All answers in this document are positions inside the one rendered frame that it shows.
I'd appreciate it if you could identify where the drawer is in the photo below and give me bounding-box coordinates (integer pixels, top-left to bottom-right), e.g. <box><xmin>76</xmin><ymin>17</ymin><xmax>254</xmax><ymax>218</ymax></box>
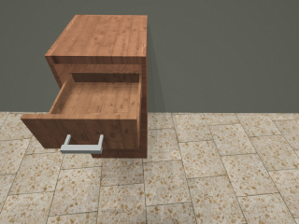
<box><xmin>21</xmin><ymin>72</ymin><xmax>142</xmax><ymax>149</ymax></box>

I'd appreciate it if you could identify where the cabinet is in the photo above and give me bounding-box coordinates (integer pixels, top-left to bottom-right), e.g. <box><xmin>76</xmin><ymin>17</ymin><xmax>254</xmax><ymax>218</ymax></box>
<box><xmin>45</xmin><ymin>14</ymin><xmax>148</xmax><ymax>159</ymax></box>

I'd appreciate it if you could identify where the handle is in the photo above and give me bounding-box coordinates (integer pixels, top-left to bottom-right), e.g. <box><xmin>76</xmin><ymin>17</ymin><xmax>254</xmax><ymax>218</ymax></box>
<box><xmin>60</xmin><ymin>134</ymin><xmax>104</xmax><ymax>154</ymax></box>

